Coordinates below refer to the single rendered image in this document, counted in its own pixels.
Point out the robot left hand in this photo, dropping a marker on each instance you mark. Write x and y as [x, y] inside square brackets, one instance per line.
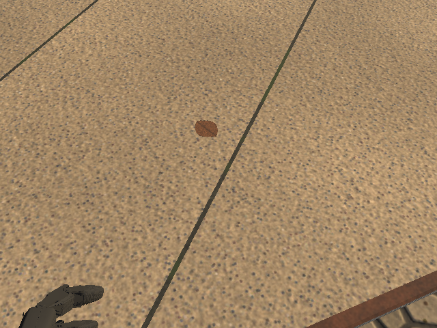
[59, 302]

